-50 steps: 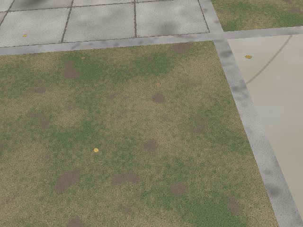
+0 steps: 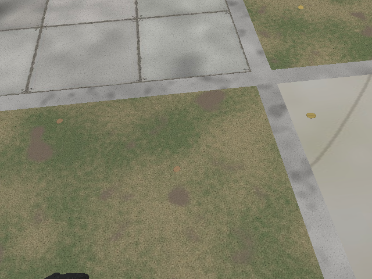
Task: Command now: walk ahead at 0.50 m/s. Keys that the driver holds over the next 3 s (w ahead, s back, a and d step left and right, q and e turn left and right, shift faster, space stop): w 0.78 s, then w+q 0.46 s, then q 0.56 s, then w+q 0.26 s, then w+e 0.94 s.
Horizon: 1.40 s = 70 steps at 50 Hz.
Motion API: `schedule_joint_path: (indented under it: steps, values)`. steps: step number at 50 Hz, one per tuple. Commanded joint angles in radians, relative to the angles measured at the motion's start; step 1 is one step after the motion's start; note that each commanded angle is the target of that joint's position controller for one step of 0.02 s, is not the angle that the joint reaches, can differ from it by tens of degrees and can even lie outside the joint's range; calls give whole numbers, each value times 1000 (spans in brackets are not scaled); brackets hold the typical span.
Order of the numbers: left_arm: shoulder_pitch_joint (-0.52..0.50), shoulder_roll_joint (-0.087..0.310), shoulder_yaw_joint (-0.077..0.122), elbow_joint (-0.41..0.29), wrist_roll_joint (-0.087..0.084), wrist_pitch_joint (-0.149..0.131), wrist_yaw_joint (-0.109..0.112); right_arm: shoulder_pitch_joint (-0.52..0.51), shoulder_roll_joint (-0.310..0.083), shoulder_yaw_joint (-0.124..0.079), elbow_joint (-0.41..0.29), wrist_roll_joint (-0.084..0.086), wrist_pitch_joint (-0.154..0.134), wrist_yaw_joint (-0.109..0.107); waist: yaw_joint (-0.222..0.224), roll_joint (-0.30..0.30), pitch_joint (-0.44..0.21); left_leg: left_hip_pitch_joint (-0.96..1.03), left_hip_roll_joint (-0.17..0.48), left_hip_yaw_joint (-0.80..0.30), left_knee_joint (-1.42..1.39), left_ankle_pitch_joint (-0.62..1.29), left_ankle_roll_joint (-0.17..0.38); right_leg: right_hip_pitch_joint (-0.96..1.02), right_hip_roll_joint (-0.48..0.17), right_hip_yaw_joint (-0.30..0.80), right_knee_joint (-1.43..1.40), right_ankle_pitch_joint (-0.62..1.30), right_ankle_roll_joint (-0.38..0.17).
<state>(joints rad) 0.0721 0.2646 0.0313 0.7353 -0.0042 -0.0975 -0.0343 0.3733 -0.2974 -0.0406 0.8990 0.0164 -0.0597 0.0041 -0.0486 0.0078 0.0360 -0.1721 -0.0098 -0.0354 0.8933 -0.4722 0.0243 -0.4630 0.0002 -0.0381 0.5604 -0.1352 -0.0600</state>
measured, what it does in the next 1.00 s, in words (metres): walks ahead: left foot, then right foot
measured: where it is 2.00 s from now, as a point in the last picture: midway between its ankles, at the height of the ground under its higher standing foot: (169, 166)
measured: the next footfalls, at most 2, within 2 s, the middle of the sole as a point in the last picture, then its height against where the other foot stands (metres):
left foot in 0.48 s outside the picture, level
right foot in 1.00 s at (216, 204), level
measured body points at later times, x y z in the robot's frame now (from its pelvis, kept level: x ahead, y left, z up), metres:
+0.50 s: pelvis +0.28 +0.03 +0.00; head +0.31 +0.04 +0.44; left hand +0.26 +0.32 -0.14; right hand +0.50 -0.20 -0.09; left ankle +0.40 +0.13 -0.73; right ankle +0.10 -0.09 -0.71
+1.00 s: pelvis +0.56 +0.01 +0.00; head +0.58 +0.01 +0.45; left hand +0.77 +0.25 -0.08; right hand +0.53 -0.27 -0.13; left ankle +0.40 +0.14 -0.72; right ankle +0.69 -0.10 -0.73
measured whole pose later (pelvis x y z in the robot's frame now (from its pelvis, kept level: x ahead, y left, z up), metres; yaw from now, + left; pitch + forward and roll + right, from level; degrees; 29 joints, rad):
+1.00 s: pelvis +0.56 +0.01 +0.00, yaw +4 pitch +2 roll +2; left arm 0.01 0.26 0.03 0.76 -0.01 -0.11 -0.03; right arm 0.42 -0.28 -0.06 0.94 0.02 -0.05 -0.01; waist -0.09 -0.03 0.01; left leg 0.02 -0.03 -0.03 0.36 -0.41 0.01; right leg -0.47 -0.04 0.02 0.46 -0.04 -0.02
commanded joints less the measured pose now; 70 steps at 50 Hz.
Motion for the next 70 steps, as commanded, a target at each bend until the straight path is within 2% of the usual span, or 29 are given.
schedule_joint_path:
  steps: [1, 3, 6, 14, 20, 22, 23, 24, 25, 26, 27, 28, 30, 32, 35, 40, 45, 48, 49, 50, 51, 52, 53, 55, 56, 60, 64, 67, 70]
  values:
    - [249, 160, 48, 12, -3, 7, 11, -62, -136, -21, -112, 27, -53, 8, 129, -111, -175, -587, 74, -56, 387, 38, 28, 617, -327, 511, -277, -142, -194]
    - [157, 108, 32, 2, 10, 1, 6, -89, -116, -27, -112, 1, -41, 2, 67, -79, -69, -497, 140, -43, 266, 166, 16, 394, -248, 351, -348, 1, -164]
    - [149, 122, 38, 20, 7, -16, 2, -51, -65, -19, -98, -6, -10, -2, 26, -87, -53, -429, 154, -28, 204, 238, -14, 289, -217, 247, -415, 130, -182]
    - [268, 173, 48, 95, -7, 0, 31, -325, -25, -4, -177, -8, -24, 11, 107, -59, 20, -457, 114, 22, -256, 583, -37, 344, -176, 101, -453, 163, -143]
    - [324, 190, 59, 147, -17, 32, 42, -417, -54, -7, -226, -1, -39, 43, 108, -69, 35, -476, 86, 12, -383, 465, 18, 543, -264, 130, -353, 246, -121]
    - [297, 205, 64, 146, -16, 42, 45, -333, -85, -22, -205, -2, -42, 44, 53, -90, -20, -330, 44, 50, -403, 401, 48, 560, -255, 116, -249, 465, -99]
    - [282, 195, 59, 143, -12, 49, 46, -202, -120, -43, -164, -5, -42, 37, -16, -78, -101, -145, 12, 81, -425, 414, 75, 528, -208, 79, -93, 589, -75]
    - [288, 161, 42, 125, 1, 49, 49, -28, -178, -65, -120, -12, -39, 27, -81, -28, -239, 149, 102, -11, -377, 451, 123, 371, -156, 41, 153, 461, -43]
    - [407, 46, 7, 103, 7, 28, 39, 73, -282, -90, -101, -25, -32, 21, -46, 207, -381, 545, 353, -462, -422, 312, 287, -50, 16, 0, 550, 4, 36]
    - [388, 79, 11, 121, -5, 3, 33, 88, -202, -69, -95, -9, -28, 24, -67, 237, -432, 587, 403, -704, -570, 186, 323, -204, 54, 140, 701, -446, 37]
    - [298, 165, 35, 96, -35, -12, 25, 10, -155, -52, -105, -5, -29, 22, -61, 165, -265, 461, 371, -570, -593, 129, 268, -297, -10, 157, 759, -401, 21]
    - [231, 165, 34, 78, -40, -18, 26, -66, -129, -44, -121, -8, -28, 20, -34, 99, -166, 313, 332, -437, -615, 172, 234, -292, -67, 125, 721, -305, 13]
    - [207, 145, 42, 77, -15, -5, 35, -157, -73, -26, -130, -23, -35, 25, 29, 71, -64, 85, 256, -277, -684, 319, 201, -195, -133, 113, 598, -179, 22]
    - [247, 101, 35, 91, -8, 19, 37, -168, -75, -28, -121, -23, -45, 28, 60, 85, -59, 0, 231, -205, -734, 403, 211, -122, -143, 103, 554, -133, 39]
    - [178, 91, 34, 61, 1, 31, 43, -136, -110, -38, -91, -20, -52, 18, 58, 55, -23, -11, 225, -129, -774, 500, 226, -185, -153, 96, 428, -22, 71]
    - [-1, 58, 22, 12, 0, 15, 29, -58, -132, -41, -49, -6, -38, -1, -2, 43, 14, 17, 181, -38, -785, 498, 182, -156, -113, 58, 107, 227, 77]
    - [-125, 77, 23, -40, -10, -5, 5, 22, -149, -49, -4, 9, -11, -11, -25, 47, 41, 141, 237, -110, -703, 480, 175, -150, -74, 82, -50, 190, 68]
    - [-49, 122, 40, -26, -10, -18, 2, -2, -165, -59, -4, 9, 2, -19, 36, 78, -1, 170, 254, -154, -602, 571, 147, -4, -48, 73, -96, 94, 39]
    - [58, 152, 58, 5, -8, -21, 8, -16, -153, -55, -9, 7, 5, -19, 93, 69, -63, 144, 210, -129, -486, 672, 124, 157, -29, 50, -126, 83, 16]
    - [221, 205, 80, 40, 5, -23, 17, -18, -106, -37, -24, -5, 4, -17, 160, 36, -200, 25, 148, -90, -260, 611, 91, 429, -105, 108, -76, 100, -31]
    - [343, 301, 104, 57, 19, -14, 25, 79, -2, -8, -49, -14, -11, -12, 153, -174, -369, -338, 2, 2, 115, 269, 19, 837, -356, 443, -71, 28, -153]
    - [372, 252, 93, 67, 11, -5, 22, 96, -9, -5, -51, 8, -25, -10, 157, -311, -444, -512, -35, -70, 310, -129, 6, 885, -442, 740, -225, -168, -211]
    - [304, 176, 70, 56, 6, -5, 24, 19, -118, -36, -60, 34, -28, -11, 158, -194, -284, -585, 29, -109, 390, -73, 17, 753, -404, 629, -262, -277, -162]
    - [166, 107, 47, 46, 5, -5, 24, -65, -113, -44, -80, 25, -16, -17, 106, -111, -100, -556, 107, -69, 341, 84, 18, 485, -332, 392, -328, -180, -115]
    - [126, 86, 42, 48, 11, -11, 23, -57, -94, -50, -78, 17, -4, -17, 74, -134, -62, -504, 138, -77, 294, 136, 15, 396, -300, 308, -362, -117, -103]
    - [93, 107, 56, 72, 19, -28, 27, -65, -36, -48, -102, 13, 36, -14, 34, -99, -11, -477, 161, -67, 228, 250, -6, 295, -277, 114, -438, 68, -120]
    - [94, 138, 66, 89, 22, -17, 45, -157, -24, -44, -146, 1, 32, 3, 45, -66, 25, -478, 145, -31, -13, 435, -22, 310, -246, -52, -428, 275, -110]
    - [117, 169, 74, 96, 11, 5, 63, -254, -6, -36, -190, -10, 27, 27, 80, -61, 20, -401, 108, 55, -176, 523, -21, 333, -240, -137, -373, 443, -95]
    - [124, 198, 86, 104, -18, 30, 70, -269, -38, -48, -226, -9, 40, 46, 68, -83, -7, -378, 85, 69, -247, 448, 8, 436, -276, -146, -281, 518, -70]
